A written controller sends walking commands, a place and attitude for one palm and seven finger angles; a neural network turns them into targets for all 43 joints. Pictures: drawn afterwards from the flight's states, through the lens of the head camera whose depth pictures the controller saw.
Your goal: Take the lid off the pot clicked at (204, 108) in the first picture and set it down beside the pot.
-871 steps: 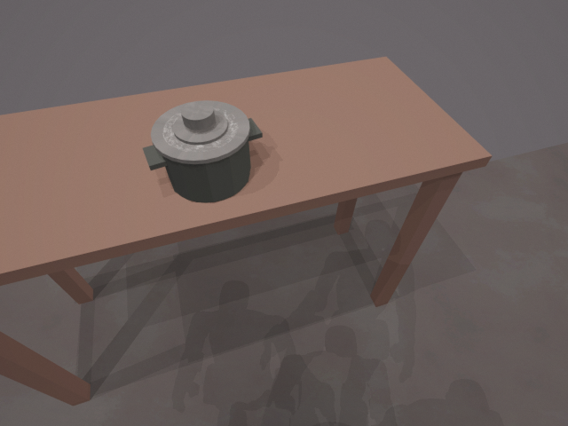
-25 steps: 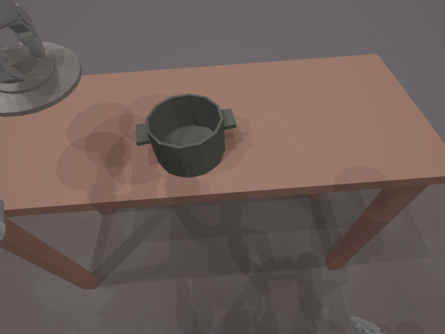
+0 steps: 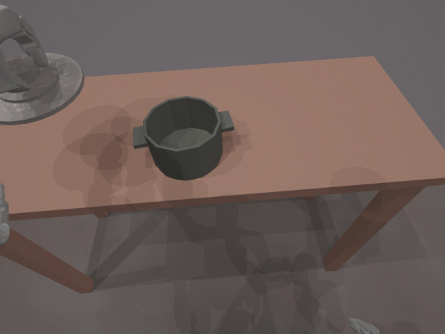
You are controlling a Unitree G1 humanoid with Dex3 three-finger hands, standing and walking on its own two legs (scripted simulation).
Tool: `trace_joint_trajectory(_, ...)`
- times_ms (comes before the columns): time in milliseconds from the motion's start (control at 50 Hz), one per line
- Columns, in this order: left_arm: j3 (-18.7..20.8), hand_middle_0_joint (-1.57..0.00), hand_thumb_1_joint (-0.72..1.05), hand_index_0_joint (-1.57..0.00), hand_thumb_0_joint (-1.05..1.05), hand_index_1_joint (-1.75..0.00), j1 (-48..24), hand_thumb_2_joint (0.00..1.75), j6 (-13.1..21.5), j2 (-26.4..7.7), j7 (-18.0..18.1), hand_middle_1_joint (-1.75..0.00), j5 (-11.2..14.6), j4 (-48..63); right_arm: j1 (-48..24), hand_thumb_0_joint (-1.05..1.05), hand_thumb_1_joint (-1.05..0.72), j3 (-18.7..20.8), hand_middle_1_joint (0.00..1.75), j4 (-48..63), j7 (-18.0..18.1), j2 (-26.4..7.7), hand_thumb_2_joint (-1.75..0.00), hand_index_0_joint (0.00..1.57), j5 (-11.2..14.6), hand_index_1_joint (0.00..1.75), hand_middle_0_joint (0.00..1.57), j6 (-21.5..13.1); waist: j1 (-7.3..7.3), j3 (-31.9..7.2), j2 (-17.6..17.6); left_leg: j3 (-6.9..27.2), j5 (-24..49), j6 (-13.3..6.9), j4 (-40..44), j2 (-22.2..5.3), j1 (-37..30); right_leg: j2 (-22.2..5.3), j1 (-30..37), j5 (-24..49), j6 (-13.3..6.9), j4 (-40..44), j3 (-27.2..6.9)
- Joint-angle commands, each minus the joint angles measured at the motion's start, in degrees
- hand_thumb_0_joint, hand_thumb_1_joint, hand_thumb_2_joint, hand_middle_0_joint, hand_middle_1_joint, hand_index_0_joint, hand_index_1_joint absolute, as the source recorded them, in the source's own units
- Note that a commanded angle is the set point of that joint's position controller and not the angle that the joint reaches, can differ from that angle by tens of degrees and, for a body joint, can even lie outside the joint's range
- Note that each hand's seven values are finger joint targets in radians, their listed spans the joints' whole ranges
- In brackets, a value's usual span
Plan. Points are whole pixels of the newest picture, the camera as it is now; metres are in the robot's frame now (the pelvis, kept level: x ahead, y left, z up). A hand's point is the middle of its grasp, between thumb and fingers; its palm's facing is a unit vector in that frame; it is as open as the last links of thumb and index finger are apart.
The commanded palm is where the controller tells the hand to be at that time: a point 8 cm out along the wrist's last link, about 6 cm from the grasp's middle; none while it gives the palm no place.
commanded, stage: lower the lid onto the table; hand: left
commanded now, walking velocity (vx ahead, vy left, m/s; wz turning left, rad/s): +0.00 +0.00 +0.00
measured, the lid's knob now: (18, 70) +0.48 +0.31 +0.23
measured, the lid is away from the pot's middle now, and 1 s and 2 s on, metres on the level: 0.24 0.22 0.24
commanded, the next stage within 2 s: none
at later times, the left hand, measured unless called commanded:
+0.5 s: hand (20, 103) +0.43 +0.30 +0.21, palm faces -0.31 -0.11 -0.94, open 8.3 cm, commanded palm +0.43 +0.31 +0.29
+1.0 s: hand (42, 110) +0.45 +0.29 +0.18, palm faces -0.36 -0.12 -0.93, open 8.3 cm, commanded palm +0.44 +0.31 +0.25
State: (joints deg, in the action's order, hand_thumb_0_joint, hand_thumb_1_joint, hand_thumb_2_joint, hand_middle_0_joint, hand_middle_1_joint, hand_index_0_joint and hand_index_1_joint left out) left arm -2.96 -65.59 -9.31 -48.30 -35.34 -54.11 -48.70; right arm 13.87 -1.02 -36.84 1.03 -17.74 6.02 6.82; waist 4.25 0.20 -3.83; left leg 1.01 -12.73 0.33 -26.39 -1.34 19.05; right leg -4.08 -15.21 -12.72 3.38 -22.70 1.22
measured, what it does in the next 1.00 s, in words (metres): stands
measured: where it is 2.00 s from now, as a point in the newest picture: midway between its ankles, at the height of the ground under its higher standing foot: outside the picture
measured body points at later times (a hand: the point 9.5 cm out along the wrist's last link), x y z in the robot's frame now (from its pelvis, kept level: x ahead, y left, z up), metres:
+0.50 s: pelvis -0.01 +0.00 +0.00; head +0.04 -0.02 +0.45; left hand +0.44 +0.30 +0.26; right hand +0.11 -0.27 -0.12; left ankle +0.00 +0.13 -0.74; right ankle -0.02 -0.16 -0.74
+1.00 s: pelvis +0.00 +0.00 +0.00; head +0.05 -0.02 +0.45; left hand +0.46 +0.29 +0.23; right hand +0.07 -0.28 -0.13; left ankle +0.00 +0.13 -0.74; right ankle -0.02 -0.16 -0.74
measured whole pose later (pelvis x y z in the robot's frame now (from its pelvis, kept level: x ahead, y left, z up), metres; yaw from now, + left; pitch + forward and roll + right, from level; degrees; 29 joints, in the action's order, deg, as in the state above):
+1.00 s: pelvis +0.00 +0.00 +0.00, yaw +0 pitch +5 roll -1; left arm -1.7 -56.5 -3.2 -46.1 -32.4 -52.2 -49.2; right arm 15.3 -0.1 -38.0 1.9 -18.1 5.3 6.2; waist 5.0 1.1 -3.3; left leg 1.1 -13.4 0.5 -27.7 -1.9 19.5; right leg -3.5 -15.6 -13.1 3.2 -23.6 1.1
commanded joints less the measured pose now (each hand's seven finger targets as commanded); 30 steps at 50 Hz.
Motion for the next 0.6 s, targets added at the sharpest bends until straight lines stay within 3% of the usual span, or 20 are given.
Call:
trace_joint_trajectory(0, 7.7, -0.81, 0.50, -0.83, 0.00, -0.94, -29.3, 1.16, 0.1, -22.0, 3.5, -0.94, -1.9, 14.8, -1.3, 0.00, -0.90, 3.3, 0.30, 7.5, 0.1, -8.7, -0.90, 0.20, -0.3, 0.30, 0.20, -1.6, -0.96, -25.8, -3.1, -2.2, 22.6, -4.8, -0.1, 4.3, -14.2, 6.1, 6.2, 19.5, -5.0, -0.6, 3.5)
trace_joint_trajectory(20, 7.4, -0.81, 0.50, -0.83, 0.00, -0.94, -32.0, 1.16, 0.2, -21.9, 3.7, -0.94, -1.7, 19.3, -1.6, 0.00, -0.90, 3.3, 0.30, 7.9, 0.2, -8.2, -0.90, 0.20, -0.2, 0.30, 0.20, -1.8, -0.75, -28.2, -4.0, -1.7, 25.4, -4.8, -0.3, 4.2, -16.1, 6.0, 7.0, 20.8, -5.0, -0.9, 3.3)
trace_joint_trajectory(60, 6.6, -0.81, 0.50, -0.83, 0.00, -0.94, -29.1, 1.16, 0.1, -19.9, 3.8, -0.94, -0.3, 20.2, -0.6, 0.00, -0.90, 3.7, 0.30, 7.9, 0.2, -8.5, -0.90, 0.20, -0.5, 0.30, 0.20, -2.1, -0.41, -29.3, -5.7, -1.0, 29.9, -4.9, -1.5, 3.7, -18.3, 6.0, 6.0, 21.6, -4.9, -0.7, 3.3)
trace_joint_trajectory(80, 8.2, -0.81, 0.50, -0.83, 0.00, -0.94, -30.6, 1.16, 0.2, -21.7, 3.9, -0.94, -1.1, 21.9, -0.9, 0.00, -0.90, 3.7, 0.30, 7.9, 0.1, -8.1, -0.90, 0.20, -0.6, 0.30, 0.20, -2.2, -0.55, -29.4, -5.1, -0.9, 28.8, -4.7, -1.1, 3.8, -18.6, 6.4, 6.3, 20.9, -4.7, -0.7, 3.2)
trace_joint_trajectory(140, 10.1, -0.81, 0.50, -0.83, 0.00, -0.94, -25.8, 1.16, 0.2, -22.8, 3.6, -0.94, -0.7, 17.1, -1.2, 0.00, -0.90, 3.5, 0.30, 7.7, 0.2, -8.4, -0.90, 0.20, -0.3, 0.30, 0.20, -2.0, -0.82, -26.4, -2.9, -1.5, 25.9, -4.9, -0.9, 4.2, -15.6, 6.3, 6.1, 20.4, -4.8, -0.8, 3.6)
trace_joint_trajectory(160, 7.9, -0.81, 0.50, -0.83, 0.00, -0.94, -22.8, 1.16, 0.3, -19.9, 3.6, -0.94, 0.4, 15.7, -0.4, 0.00, -0.90, 3.7, 0.30, 7.5, 0.1, -8.8, -0.90, 0.20, -0.2, 0.30, 0.20, -1.8, -0.51, -25.4, -3.7, -1.3, 26.5, -4.6, -0.9, 3.8, -15.7, 6.2, 5.0, 19.9, -4.9, -0.5, 3.8)
trace_joint_trajectory(200, 5.4, -0.81, 0.50, -0.83, 0.00, -0.94, -25.8, 1.16, 0.0, -16.8, 3.3, -0.94, 0.2, 17.1, -1.8, 0.00, -0.90, 3.7, 0.30, 7.6, 0.1, -8.2, -0.90, 0.20, -0.2, 0.30, 0.20, -1.5, -0.03, -23.6, -3.0, -1.4, 23.2, -4.5, -0.4, 3.8, -15.6, 6.5, 3.6, 17.5, -4.8, -0.2, 4.2)
trace_joint_trajectory(240, 6.1, -0.81, 0.50, -0.83, 0.00, -0.94, -27.0, 1.16, 0.0, -17.7, 3.7, -0.94, 0.4, 21.5, -2.1, 0.00, -0.90, 3.8, 0.30, 8.0, 0.0, -8.3, -0.90, 0.20, -0.3, 0.30, 0.20, -1.8, -0.41, -26.1, -3.9, -1.0, 25.0, -4.7, -0.7, 3.9, -17.4, 6.5, 4.5, 18.5, -4.9, -0.5, 3.9)
trace_joint_trajectory(260, 7.0, -0.81, 0.50, -0.83, 0.00, -0.94, -23.4, 1.16, 0.1, -18.5, 4.1, -0.94, 1.0, 20.3, -1.4, 0.00, -0.90, 4.0, 0.30, 7.9, 0.1, -8.8, -0.90, 0.20, -0.5, 0.30, 0.20, -1.9, -0.46, -26.8, -4.2, -1.0, 26.4, -4.8, -1.5, 3.7, -17.7, 6.3, 4.3, 19.0, -5.0, -0.5, 3.7)
trace_joint_trajectory(280, 8.6, -0.81, 0.50, -0.83, 0.00, -0.94, -25.9, 1.16, 0.3, -21.0, 4.4, -0.94, -0.3, 21.0, -1.3, 0.00, -0.90, 3.7, 0.30, 7.7, 0.1, -8.4, -0.90, 0.20, -0.6, 0.30, 0.20, -1.9, -0.59, -27.4, -3.7, -1.0, 24.4, -4.5, -0.9, 4.0, -16.9, 6.5, 5.5, 18.5, -4.8, -0.6, 3.6)
trace_joint_trajectory(320, 6.6, -0.81, 0.50, -0.83, 0.00, -0.94, -24.9, 1.16, 0.4, -18.8, 4.1, -0.94, 0.0, 15.2, -1.5, 0.00, -0.90, 3.2, 0.30, 7.0, 0.6, -8.3, -0.90, 0.20, -0.1, 0.30, 0.20, -1.5, -0.01, -23.0, -1.1, -1.6, 18.9, -4.5, 0.0, 4.1, -13.9, 6.6, 4.6, 16.7, -4.7, -0.2, 4.1)
trace_joint_trajectory(340, 5.7, -0.81, 0.50, -0.83, 0.00, -0.94, -25.8, 1.16, 0.4, -17.8, 3.9, -0.94, 0.3, 15.0, -1.6, 0.00, -0.90, 3.3, 0.30, 6.9, 0.7, -8.4, -0.90, 0.20, -0.1, 0.30, 0.20, -1.4, 0.08, -22.3, -1.5, -1.7, 16.8, -4.5, 0.5, 4.1, -13.7, 6.6, 4.0, 15.2, -4.7, 0.2, 4.3)
trace_joint_trajectory(360, 5.4, -0.81, 0.50, -0.83, 0.00, -0.94, -25.1, 1.16, 0.7, -17.8, 4.1, -0.94, 1.1, 15.5, -1.0, 0.00, -0.90, 3.6, 0.30, 6.8, 0.7, -9.0, -0.90, 0.20, -0.1, 0.30, 0.20, -1.6, 0.08, -23.4, -2.6, -1.5, 18.0, -4.5, 0.2, 4.0, -14.3, 6.2, 4.0, 15.8, -4.9, 0.1, 4.0)
trace_joint_trajectory(380, 6.4, -0.81, 0.50, -0.83, 0.00, -0.94, -27.8, 1.16, 1.0, -19.6, 4.6, -0.94, 0.1, 17.5, -1.4, 0.00, -0.90, 3.4, 0.30, 7.0, 0.8, -8.4, -0.90, 0.20, -0.2, 0.30, 0.20, -1.6, -0.05, -24.6, -2.9, -1.5, 16.9, -4.3, 0.5, 4.0, -14.7, 6.5, 4.6, 14.8, -4.8, 0.0, 3.8)
trace_joint_trajectory(400, 4.2, -0.81, 0.50, -0.83, 0.00, -0.94, -29.7, 1.16, 1.3, -17.1, 4.4, -0.94, 0.2, 17.3, -1.8, 0.00, -0.90, 3.4, 0.30, 6.7, 1.1, -8.3, -0.90, 0.20, -0.4, 0.30, 0.20, -1.8, 0.34, -24.7, -4.2, -1.5, 16.8, -4.6, 0.3, 4.1, -15.6, 6.6, 3.9, 14.6, -4.9, 0.0, 4.0)
trace_joint_trajectory(420, 4.2, -0.81, 0.50, -0.83, 0.00, -0.94, -29.8, 1.16, 1.4, -16.9, 4.6, -0.94, 0.4, 17.7, -1.4, 0.00, -0.90, 3.4, 0.30, 6.7, 1.3, -8.0, -0.90, 0.20, -0.2, 0.30, 0.20, -2.3, 0.34, -25.2, -3.7, -1.3, 16.3, -4.6, 0.4, 4.0, -16.2, 6.6, 3.9, 13.9, -4.7, 0.0, 3.9)
trace_joint_trajectory(460, 5.7, -0.81, 0.50, -0.83, 0.00, -0.94, -28.0, 1.16, 2.2, -19.1, 5.1, -0.94, 1.0, 17.3, -0.7, 0.00, -0.90, 3.5, 0.30, 6.3, 1.5, -8.8, -0.90, 0.20, -0.5, 0.30, 0.20, -2.5, 0.24, -25.8, -5.2, -1.1, 17.5, -4.6, -0.1, 3.8, -16.4, 6.4, 4.0, 14.6, -5.1, 0.0, 3.7)
trace_joint_trajectory(480, 5.5, -0.81, 0.50, -0.83, 0.00, -0.94, -28.8, 1.16, 2.5, -18.7, 5.2, -0.94, 0.1, 16.2, -0.4, 0.00, -0.90, 3.2, 0.30, 6.1, 1.6, -8.2, -0.90, 0.20, -0.7, 0.30, 0.20, -2.8, 0.20, -25.7, -4.2, -1.1, 16.5, -4.6, 0.2, 4.2, -15.7, 6.8, 4.6, 14.4, -4.9, 0.0, 3.8)
trace_joint_trajectory(500, 5.3, -0.81, 0.50, -0.83, 0.00, -0.94, -27.4, 1.16, 2.6, -17.9, 4.9, -0.94, 0.3, 12.5, -0.4, 0.00, -0.90, 3.2, 0.30, 5.3, 1.8, -8.4, -0.90, 0.20, -0.6, 0.30, 0.20, -2.6, 0.46, -23.1, -2.9, -1.6, 15.4, -4.7, 0.1, 4.0, -14.5, 6.7, 3.8, 14.3, -4.8, 0.1, 4.0)
trace_joint_trajectory(580, 5.2, -0.81, 0.50, -0.83, 0.00, -0.94, -28.7, 1.16, 3.5, -18.2, 5.3, -0.94, 0.5, 14.9, 0.0, 0.00, -0.90, 3.4, 0.30, 5.5, 1.6, -8.4, -0.90, 0.20, -0.8, 0.30, 0.20, -3.0, 0.22, -25.0, -4.2, -1.3, 15.8, -4.5, 0.4, 4.1, -15.1, 6.6, 4.6, 14.7, -4.9, -0.2, 3.8)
